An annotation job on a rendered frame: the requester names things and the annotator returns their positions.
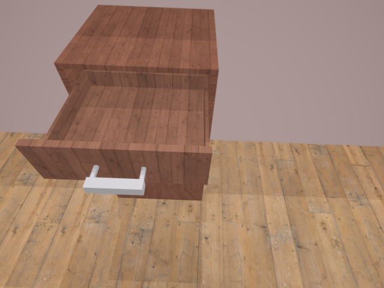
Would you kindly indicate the drawer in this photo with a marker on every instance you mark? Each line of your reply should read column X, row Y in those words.
column 123, row 121

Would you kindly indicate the cabinet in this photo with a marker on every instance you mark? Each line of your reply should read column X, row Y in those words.
column 146, row 39

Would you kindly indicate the handle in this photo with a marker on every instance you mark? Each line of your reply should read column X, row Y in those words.
column 114, row 185

